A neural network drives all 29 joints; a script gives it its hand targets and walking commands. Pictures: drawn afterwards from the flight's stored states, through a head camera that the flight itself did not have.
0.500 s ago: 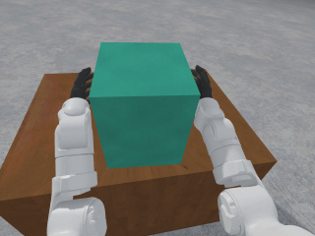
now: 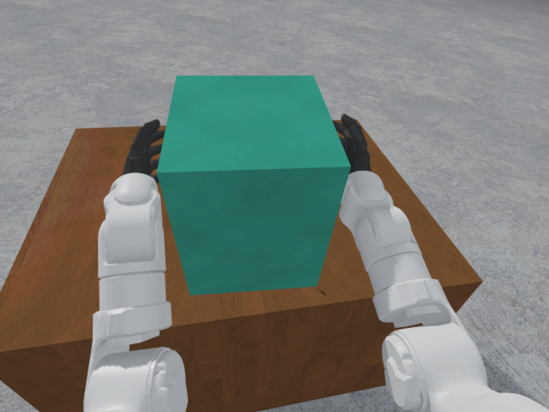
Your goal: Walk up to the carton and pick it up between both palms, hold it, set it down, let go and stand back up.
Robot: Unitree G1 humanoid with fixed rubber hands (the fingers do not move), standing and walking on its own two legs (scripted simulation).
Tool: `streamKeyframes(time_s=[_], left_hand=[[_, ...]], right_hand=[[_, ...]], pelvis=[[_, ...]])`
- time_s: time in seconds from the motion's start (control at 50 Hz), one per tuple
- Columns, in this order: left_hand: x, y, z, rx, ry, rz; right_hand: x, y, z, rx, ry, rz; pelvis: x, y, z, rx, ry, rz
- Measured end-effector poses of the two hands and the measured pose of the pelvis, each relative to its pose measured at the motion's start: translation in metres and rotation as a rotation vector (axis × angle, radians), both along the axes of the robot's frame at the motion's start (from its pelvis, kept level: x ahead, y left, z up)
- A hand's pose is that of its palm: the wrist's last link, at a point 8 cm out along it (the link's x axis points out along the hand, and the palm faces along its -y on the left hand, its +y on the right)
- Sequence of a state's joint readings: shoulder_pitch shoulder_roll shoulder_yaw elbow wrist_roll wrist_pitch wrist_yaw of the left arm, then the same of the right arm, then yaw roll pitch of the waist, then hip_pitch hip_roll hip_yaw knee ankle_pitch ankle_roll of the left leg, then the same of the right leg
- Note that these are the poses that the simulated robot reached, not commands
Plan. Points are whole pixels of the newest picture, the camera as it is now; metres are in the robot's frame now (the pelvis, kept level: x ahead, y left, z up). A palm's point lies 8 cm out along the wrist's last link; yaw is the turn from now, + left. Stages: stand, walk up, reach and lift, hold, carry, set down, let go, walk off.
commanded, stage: hold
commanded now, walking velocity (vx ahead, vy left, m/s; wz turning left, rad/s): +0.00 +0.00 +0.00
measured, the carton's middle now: (250, 187) +0.39 +0.01 +0.16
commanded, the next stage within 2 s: none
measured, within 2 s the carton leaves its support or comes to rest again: neither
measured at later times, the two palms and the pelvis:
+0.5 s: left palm (147, 181) +0.37 +0.15 +0.19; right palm (353, 174) +0.37 -0.14 +0.19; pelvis +0.01 -0.01 +0.00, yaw +0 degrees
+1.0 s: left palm (140, 187) +0.36 +0.16 +0.19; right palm (350, 179) +0.36 -0.14 +0.19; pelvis -0.01 +0.00 +0.00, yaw +0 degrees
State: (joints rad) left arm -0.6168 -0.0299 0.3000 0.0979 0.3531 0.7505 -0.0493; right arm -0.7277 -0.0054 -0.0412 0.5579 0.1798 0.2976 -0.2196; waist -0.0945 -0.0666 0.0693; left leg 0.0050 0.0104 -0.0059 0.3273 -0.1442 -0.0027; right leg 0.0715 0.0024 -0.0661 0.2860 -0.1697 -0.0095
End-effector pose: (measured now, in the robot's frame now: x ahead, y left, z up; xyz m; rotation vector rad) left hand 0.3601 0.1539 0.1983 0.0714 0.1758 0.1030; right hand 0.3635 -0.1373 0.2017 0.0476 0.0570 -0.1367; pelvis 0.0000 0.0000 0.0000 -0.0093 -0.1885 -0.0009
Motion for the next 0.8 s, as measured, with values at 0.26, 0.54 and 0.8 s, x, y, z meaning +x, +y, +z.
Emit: streamKeyframes(time_s=[0.26,0.54,0.8], left_hand=[[0.003,0.005,-0.015,0.018,0.026,0.021],[0.007,-0.006,-0.011,0.005,0.016,-0.001],[-0.004,0.003,-0.013,0.014,0.032,0.018]], right_hand=[[0.01,0.004,-0.018,0.014,0.025,0.024],[0.007,-0.006,-0.011,0.008,0.015,0.006],[0.001,0.003,-0.021,0.02,0.034,0.019]], pelvis=[[-0.001,-0.003,0.0,0.0,0.022,0.003],[0.008,-0.006,0.0,0.002,0.016,0.002],[0.002,-0.002,0.0,0.003,-0.005,0.002]])
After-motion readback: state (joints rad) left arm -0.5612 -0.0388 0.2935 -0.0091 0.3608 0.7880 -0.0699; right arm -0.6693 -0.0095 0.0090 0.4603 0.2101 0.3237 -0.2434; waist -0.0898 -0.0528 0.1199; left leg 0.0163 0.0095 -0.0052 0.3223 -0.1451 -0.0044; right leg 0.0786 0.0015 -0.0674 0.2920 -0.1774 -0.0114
